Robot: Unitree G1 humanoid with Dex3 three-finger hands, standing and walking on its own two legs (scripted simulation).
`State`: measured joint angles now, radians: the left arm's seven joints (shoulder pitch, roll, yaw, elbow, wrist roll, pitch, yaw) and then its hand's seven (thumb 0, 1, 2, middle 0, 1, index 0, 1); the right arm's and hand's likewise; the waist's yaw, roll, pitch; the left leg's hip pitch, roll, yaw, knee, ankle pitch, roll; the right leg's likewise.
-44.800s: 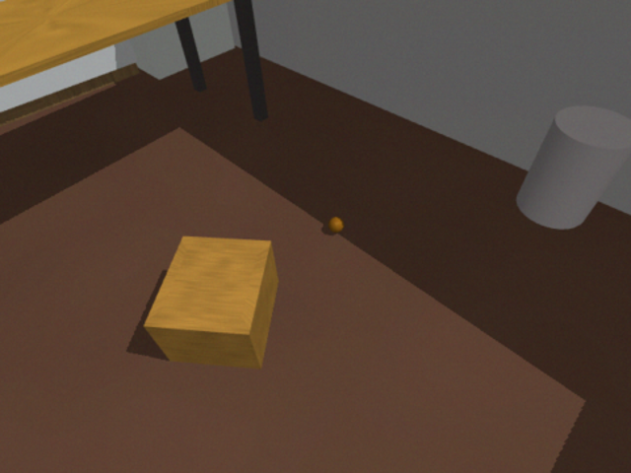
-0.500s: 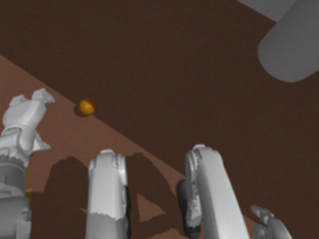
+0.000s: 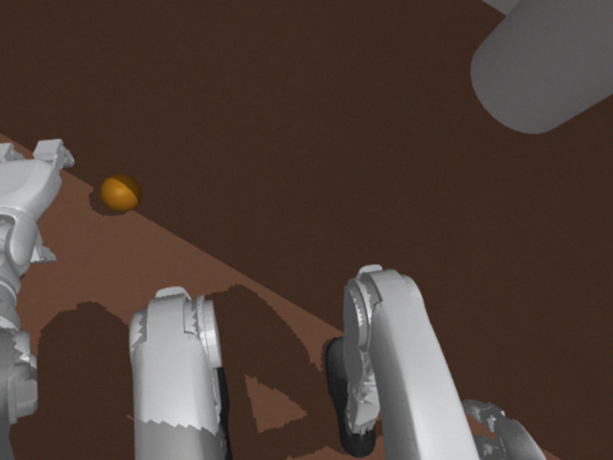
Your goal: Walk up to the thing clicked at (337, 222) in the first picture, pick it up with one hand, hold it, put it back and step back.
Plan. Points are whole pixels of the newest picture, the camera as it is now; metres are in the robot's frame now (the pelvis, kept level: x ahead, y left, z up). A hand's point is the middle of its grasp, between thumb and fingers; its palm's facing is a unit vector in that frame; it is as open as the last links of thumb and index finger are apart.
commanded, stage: rise first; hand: left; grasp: from above
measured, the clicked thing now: (121, 192) +0.52 +0.29 -0.32
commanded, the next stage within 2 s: none
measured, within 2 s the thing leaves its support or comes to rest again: neither
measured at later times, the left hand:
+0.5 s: hand (56, 206) +0.45 +0.33 -0.19, palm faces -0.45 -0.07 -0.89, open 14.1 cm
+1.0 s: hand (66, 204) +0.46 +0.33 -0.20, palm faces -0.45 -0.08 -0.89, open 14.1 cm
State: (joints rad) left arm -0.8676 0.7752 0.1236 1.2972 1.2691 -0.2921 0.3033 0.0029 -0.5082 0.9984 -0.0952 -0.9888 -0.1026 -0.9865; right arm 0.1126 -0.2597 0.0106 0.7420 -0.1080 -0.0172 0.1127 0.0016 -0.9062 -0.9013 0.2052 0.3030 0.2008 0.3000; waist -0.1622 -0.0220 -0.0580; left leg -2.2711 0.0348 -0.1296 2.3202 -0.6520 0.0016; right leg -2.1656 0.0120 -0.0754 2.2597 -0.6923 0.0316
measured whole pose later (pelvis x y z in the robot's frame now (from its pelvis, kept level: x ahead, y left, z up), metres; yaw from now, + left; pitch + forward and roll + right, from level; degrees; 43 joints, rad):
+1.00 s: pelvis +0.01 +0.00 -0.03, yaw -2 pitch +33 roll -9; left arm -0.95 0.85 0.14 1.43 1.29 -0.28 0.36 0.00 -0.55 1.02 -0.08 -1.04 -0.08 -1.04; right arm 0.12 -0.27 0.08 0.73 -0.15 -0.02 0.14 0.00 -0.91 -0.90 0.20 0.30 0.20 0.30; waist -0.22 -0.04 -0.01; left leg -2.34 0.04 -0.17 2.42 -0.68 -0.01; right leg -2.23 0.03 -0.10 2.34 -0.70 0.03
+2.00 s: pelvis +0.01 +0.00 -0.03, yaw -3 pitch +33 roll -10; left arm -0.96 0.86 0.14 1.44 1.27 -0.25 0.37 0.00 -0.51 0.99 -0.11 -1.03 -0.11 -1.03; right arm 0.12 -0.28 0.11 0.72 -0.15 -0.04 0.16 0.00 -0.91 -0.90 0.20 0.30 0.20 0.30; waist -0.24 -0.04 0.00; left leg -2.35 0.04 -0.18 2.44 -0.68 -0.01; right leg -2.24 0.03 -0.11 2.35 -0.69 0.04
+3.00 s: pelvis +0.00 +0.00 -0.04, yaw -4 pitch +31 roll -10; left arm -1.05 0.93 0.08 1.52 1.18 -0.18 0.27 0.00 -0.53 0.97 -0.08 -1.05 -0.10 -1.03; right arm 0.15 -0.30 0.20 0.67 -0.15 -0.05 0.13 0.00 -0.90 -0.89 0.21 0.30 0.20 0.30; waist -0.30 -0.05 0.08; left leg -2.36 0.04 -0.19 2.46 -0.66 -0.01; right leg -2.26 0.05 -0.12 2.36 -0.67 0.03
